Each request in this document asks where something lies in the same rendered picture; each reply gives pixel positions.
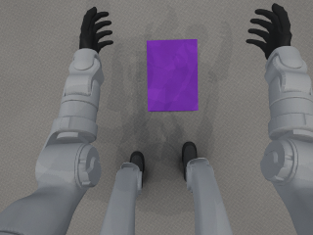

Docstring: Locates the carton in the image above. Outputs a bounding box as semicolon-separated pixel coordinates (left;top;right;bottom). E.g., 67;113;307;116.
147;39;199;112

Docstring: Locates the right robot forearm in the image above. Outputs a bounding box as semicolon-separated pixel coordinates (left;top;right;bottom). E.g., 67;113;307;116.
264;46;313;144

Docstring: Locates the robot left hand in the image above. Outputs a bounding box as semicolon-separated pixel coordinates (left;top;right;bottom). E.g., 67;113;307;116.
79;7;113;54

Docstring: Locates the robot right hand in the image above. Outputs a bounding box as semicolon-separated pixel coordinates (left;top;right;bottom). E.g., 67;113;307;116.
246;3;292;60

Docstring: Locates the left robot forearm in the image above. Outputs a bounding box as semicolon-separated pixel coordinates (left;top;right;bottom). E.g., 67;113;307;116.
35;48;105;182

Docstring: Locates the robot right upper arm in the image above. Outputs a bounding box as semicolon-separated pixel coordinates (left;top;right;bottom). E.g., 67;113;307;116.
260;137;313;235

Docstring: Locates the left robot foot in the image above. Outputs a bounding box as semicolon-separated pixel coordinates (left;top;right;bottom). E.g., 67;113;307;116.
130;151;145;188

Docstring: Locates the robot left upper arm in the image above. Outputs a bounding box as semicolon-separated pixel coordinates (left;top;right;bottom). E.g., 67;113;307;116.
0;142;102;235

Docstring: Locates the right robot thigh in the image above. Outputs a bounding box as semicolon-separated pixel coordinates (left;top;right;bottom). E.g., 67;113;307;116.
186;163;234;235

